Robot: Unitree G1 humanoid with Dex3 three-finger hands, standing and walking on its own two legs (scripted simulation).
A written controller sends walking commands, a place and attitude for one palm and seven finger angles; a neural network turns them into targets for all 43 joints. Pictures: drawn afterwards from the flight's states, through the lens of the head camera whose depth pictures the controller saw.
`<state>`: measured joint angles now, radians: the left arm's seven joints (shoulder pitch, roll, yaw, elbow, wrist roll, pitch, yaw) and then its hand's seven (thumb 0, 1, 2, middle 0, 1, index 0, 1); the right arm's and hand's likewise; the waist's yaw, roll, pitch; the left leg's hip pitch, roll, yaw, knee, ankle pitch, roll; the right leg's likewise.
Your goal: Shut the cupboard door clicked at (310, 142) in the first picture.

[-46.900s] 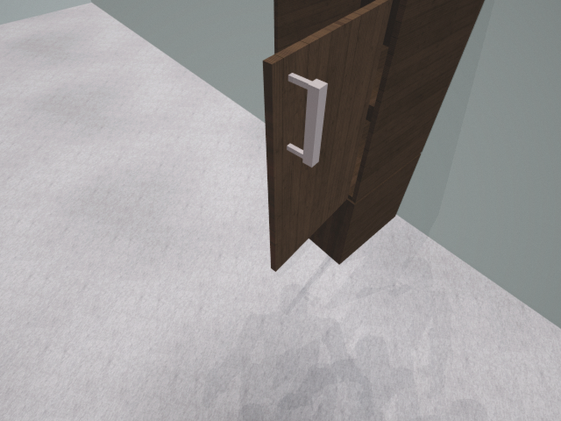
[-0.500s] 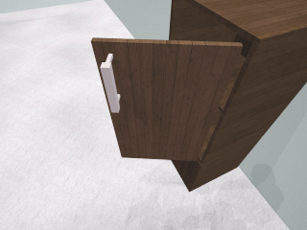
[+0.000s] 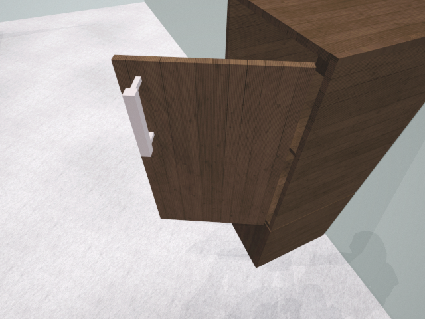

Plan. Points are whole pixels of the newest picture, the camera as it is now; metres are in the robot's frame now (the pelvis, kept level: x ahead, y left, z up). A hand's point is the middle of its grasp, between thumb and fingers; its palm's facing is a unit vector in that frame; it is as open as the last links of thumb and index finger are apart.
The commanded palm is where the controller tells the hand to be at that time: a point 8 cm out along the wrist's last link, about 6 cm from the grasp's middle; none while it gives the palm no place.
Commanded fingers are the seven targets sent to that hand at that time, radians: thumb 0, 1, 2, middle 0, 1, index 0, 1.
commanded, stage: look again from close up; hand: left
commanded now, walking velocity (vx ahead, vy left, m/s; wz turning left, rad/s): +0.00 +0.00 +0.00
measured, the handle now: (142, 118) +0.45 +0.17 +0.14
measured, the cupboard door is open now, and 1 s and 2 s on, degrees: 62 62 62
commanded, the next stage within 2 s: raise the hand and make a fist in 0.04 s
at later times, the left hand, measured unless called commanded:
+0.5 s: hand (138, 306) +0.15 +0.14 -0.02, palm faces -0.04 -1.00 +0.00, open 6.4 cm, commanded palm +0.10 +0.21 -0.02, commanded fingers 0.00 0.90 0.90 -0.53 -0.66 -0.53 -0.66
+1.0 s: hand (104, 291) +0.16 +0.18 +0.05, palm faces +0.05 -1.00 -0.05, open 4.1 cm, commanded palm +0.12 +0.22 +0.05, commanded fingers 0.00 0.90 0.90 -0.99 -1.16 -0.99 -1.16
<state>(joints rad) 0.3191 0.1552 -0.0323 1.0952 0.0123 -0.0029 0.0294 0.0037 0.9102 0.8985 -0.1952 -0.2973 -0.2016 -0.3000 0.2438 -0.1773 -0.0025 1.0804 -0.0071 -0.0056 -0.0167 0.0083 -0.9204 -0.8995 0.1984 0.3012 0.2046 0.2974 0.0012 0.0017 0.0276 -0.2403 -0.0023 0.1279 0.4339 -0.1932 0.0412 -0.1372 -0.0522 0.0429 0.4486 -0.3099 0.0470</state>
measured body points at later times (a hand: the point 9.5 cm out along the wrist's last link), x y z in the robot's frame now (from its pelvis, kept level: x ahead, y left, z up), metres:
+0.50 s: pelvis -0.03 -0.05 -0.05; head -0.01 -0.03 +0.40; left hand +0.15 +0.19 -0.02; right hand +0.18 -0.29 -0.10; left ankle +0.03 +0.09 -0.74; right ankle -0.04 -0.15 -0.74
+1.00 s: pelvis -0.03 -0.03 -0.05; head -0.01 -0.03 +0.40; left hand +0.15 +0.23 +0.05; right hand +0.14 -0.23 -0.13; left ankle +0.03 +0.09 -0.74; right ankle -0.04 -0.15 -0.74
